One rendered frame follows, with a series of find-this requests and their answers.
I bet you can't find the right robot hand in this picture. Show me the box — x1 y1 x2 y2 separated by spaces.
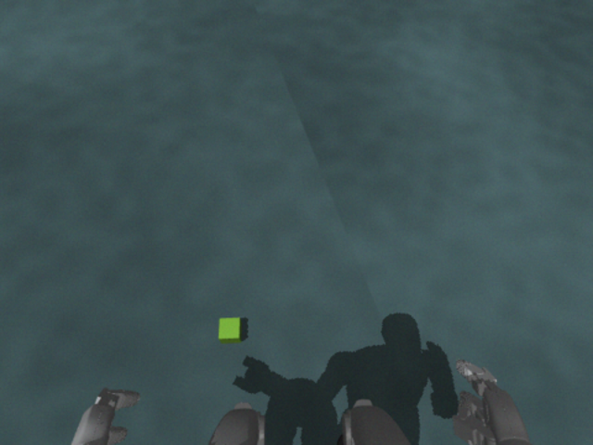
452 360 530 445

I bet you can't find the left robot hand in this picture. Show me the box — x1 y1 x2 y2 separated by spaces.
71 388 140 445

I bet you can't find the cube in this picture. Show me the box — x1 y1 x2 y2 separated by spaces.
219 318 242 344

